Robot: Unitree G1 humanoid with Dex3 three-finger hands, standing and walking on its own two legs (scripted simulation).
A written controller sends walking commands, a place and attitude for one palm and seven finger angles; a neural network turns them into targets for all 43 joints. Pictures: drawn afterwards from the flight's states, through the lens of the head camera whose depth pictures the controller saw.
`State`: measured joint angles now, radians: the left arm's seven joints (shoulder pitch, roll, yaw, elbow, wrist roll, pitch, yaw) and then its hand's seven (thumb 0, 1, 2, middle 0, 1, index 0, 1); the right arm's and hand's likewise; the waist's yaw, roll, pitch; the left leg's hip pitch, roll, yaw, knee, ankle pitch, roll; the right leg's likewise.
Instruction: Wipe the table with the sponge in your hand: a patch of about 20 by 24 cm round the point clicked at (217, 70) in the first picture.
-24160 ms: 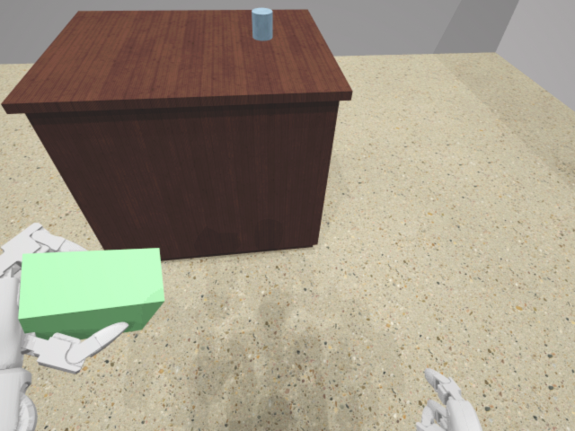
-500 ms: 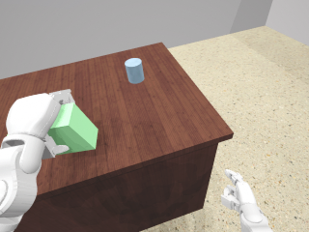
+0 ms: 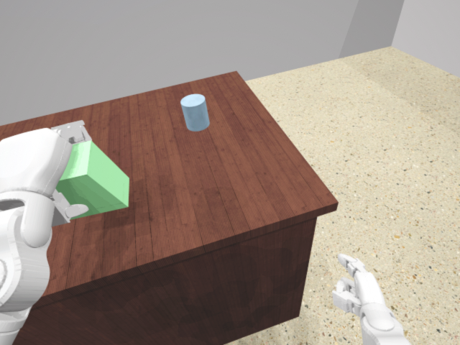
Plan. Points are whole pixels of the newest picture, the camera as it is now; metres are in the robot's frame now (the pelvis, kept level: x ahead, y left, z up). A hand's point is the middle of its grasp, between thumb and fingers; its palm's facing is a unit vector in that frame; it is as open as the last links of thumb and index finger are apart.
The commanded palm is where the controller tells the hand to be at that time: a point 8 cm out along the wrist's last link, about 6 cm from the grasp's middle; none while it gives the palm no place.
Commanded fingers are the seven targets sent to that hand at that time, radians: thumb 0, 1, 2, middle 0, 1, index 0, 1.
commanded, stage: turn the palm down, sponge in hand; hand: left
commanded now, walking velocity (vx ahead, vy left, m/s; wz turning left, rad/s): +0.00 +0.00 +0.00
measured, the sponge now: (76, 190) +0.25 +0.29 +0.18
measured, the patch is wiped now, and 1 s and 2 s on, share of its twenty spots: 0.00 0.00 0.00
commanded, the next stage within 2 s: move the sponge above the wiping area in 0.04 s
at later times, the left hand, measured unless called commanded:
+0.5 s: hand (73, 176) +0.25 +0.28 +0.21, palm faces +0.28 -0.03 -0.96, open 9.9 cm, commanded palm +0.20 +0.27 +0.26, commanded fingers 0.00 0.10 1.30 -1.20 -1.60 -1.20 -1.60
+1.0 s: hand (87, 193) +0.25 +0.28 +0.18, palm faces +0.18 -0.07 -0.98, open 9.9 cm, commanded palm +0.21 +0.27 +0.24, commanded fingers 0.00 0.10 1.30 -1.20 -1.60 -1.20 -1.60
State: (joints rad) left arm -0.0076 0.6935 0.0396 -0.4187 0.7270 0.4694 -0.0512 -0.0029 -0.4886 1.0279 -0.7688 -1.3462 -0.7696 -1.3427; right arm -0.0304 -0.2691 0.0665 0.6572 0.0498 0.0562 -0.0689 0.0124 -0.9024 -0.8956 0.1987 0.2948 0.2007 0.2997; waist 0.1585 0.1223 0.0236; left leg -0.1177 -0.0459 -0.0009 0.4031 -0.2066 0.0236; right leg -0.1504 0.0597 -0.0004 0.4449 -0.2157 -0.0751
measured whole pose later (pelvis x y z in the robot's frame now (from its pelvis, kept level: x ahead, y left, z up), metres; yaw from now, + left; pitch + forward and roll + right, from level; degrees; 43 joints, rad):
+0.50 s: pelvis -0.01 -0.02 +0.00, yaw +0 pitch -4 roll +2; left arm -0.07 0.66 0.05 -0.26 0.73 0.49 -0.06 0.00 -0.49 1.03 -0.76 -1.35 -0.77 -1.35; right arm -0.01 -0.28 0.05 0.67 0.06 0.05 -0.08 0.01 -0.90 -0.90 0.20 0.29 0.20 0.30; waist 0.13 0.13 0.02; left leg -0.14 -0.03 -0.01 0.41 -0.20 0.00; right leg -0.17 0.08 -0.01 0.46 -0.21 -0.10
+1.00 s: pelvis +0.00 -0.01 +0.00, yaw +0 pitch -4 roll +2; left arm -0.03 0.60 0.02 -0.22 0.76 0.47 -0.08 0.00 -0.48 1.03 -0.76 -1.35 -0.76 -1.35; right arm -0.01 -0.28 0.04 0.66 0.06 0.03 -0.08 0.01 -0.90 -0.90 0.20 0.29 0.20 0.30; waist 0.12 0.14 0.01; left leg -0.15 -0.04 -0.01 0.42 -0.21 0.01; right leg -0.19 0.07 -0.01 0.47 -0.22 -0.09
